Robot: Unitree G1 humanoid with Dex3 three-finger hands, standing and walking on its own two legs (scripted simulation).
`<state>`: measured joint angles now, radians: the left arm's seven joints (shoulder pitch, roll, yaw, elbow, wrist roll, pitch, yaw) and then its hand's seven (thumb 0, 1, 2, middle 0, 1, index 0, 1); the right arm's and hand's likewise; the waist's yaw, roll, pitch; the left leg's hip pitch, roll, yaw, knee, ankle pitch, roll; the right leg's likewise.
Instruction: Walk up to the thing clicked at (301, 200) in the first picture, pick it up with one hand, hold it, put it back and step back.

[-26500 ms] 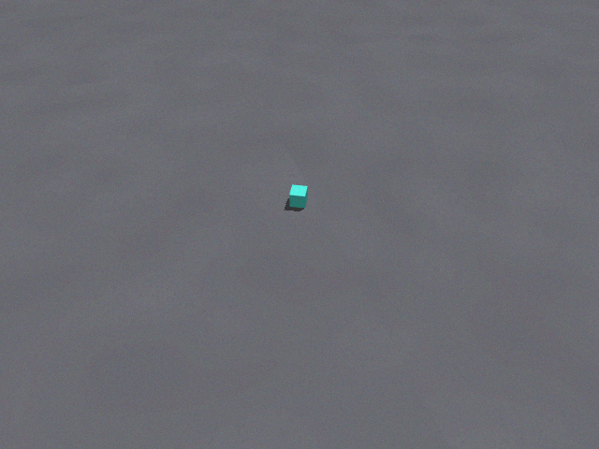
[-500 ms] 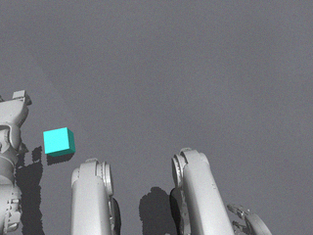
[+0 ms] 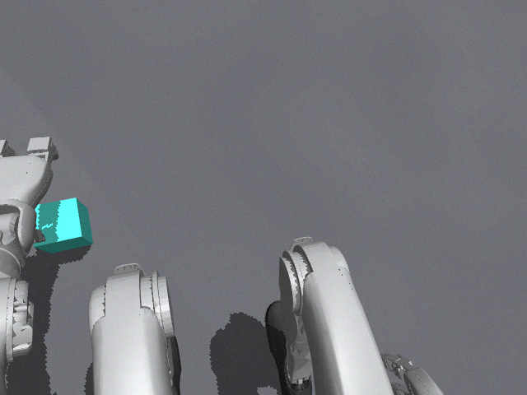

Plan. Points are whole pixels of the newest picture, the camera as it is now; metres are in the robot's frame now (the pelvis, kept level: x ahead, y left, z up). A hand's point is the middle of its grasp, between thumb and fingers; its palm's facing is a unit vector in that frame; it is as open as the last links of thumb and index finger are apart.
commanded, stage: home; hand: left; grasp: from above
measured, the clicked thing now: (63, 226) +0.44 +0.31 -0.30
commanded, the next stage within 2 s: none
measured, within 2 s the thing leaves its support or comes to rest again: neither
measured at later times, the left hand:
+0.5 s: hand out of the picture +0.37 +0.28 +0.00, palm faces -0.33 -0.44 -0.83, open 9.0 cm
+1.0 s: hand out of the picture +0.25 +0.22 +0.22, palm faces +0.04 -0.93 -0.37, open 7.4 cm
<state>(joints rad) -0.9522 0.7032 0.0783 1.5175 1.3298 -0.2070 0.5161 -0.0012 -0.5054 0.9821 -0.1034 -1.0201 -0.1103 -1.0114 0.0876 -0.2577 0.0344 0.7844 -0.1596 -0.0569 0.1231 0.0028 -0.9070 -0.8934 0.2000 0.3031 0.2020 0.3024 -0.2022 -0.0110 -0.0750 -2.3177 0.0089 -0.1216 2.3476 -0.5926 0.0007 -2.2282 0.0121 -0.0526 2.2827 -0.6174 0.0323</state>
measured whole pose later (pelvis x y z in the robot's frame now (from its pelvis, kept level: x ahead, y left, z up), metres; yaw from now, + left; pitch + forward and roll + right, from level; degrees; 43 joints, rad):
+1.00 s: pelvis +0.06 +0.00 +0.30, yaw +6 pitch +20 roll -4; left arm 0.25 0.30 0.00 0.08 0.08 0.33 0.08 0.01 0.89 0.90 -0.21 -0.30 -0.21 -0.30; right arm 0.16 -0.20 0.04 0.54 0.04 -0.11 -0.08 0.01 -0.90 -0.90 0.20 0.30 0.20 0.30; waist -0.04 0.04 -0.18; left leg -1.18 0.03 -0.07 1.40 -0.56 -0.01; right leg -1.12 -0.01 -0.05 1.34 -0.57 0.02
